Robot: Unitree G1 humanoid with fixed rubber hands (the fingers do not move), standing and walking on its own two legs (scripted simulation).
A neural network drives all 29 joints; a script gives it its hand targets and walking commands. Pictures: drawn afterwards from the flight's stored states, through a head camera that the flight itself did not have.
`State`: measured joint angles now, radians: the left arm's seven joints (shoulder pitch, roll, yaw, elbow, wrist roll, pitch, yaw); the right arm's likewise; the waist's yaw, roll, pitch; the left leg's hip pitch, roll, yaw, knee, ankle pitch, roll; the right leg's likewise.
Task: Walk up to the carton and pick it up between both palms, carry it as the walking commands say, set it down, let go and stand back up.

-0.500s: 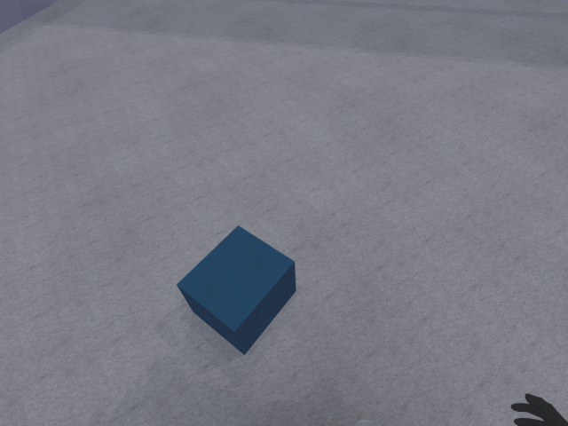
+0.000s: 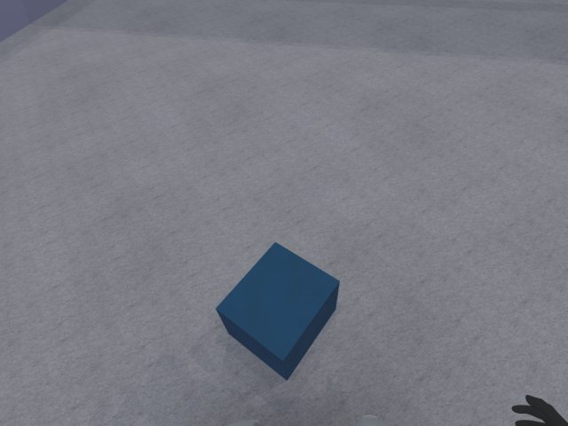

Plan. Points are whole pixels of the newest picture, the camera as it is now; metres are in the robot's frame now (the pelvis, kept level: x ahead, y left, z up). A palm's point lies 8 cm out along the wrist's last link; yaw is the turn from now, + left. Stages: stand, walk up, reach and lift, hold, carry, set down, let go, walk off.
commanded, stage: walk up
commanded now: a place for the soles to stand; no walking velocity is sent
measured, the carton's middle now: (280, 308) +0.55 +0.08 -0.63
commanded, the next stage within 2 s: none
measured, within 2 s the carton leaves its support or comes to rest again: neither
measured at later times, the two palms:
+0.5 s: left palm out of the picture +0.07 +0.54 -0.04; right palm (430, 410) +0.18 -0.18 -0.09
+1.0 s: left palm out of the picture +0.12 +0.61 -0.07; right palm (372, 407) +0.17 -0.09 -0.06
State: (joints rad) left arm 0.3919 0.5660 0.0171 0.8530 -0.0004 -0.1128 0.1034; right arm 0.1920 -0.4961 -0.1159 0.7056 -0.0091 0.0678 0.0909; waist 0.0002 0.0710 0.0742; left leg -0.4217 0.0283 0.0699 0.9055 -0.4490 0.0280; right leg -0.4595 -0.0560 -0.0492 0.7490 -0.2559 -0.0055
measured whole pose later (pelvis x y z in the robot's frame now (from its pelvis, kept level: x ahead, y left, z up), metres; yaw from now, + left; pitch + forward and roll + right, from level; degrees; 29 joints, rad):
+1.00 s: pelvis +0.06 +0.25 +0.00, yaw -3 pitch +0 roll -1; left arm 0.34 0.55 0.02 0.85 0.00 -0.07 0.06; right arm 0.19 -0.50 -0.03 0.71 -0.01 -0.01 0.02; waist 0.00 0.02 0.09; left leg -0.40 0.04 0.06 0.80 -0.40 0.02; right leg -0.41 -0.05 0.03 0.77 -0.35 0.00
